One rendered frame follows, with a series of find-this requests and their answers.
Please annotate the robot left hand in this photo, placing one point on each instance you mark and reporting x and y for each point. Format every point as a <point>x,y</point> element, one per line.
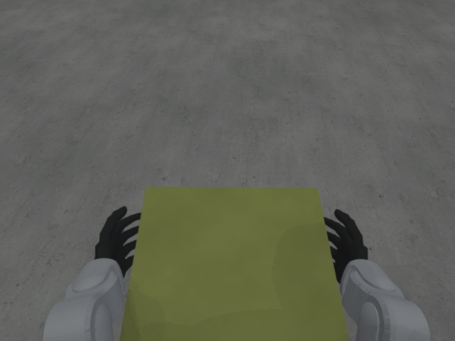
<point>112,239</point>

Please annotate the robot right hand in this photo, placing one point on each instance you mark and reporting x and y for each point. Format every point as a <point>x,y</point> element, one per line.
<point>349,243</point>

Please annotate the carton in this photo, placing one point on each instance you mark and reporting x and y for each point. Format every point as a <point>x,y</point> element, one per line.
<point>232,264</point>

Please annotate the left robot forearm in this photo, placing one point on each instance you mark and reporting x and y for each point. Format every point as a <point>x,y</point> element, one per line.
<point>90,305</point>

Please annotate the right robot forearm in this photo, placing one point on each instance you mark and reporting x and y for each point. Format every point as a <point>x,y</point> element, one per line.
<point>378,306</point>

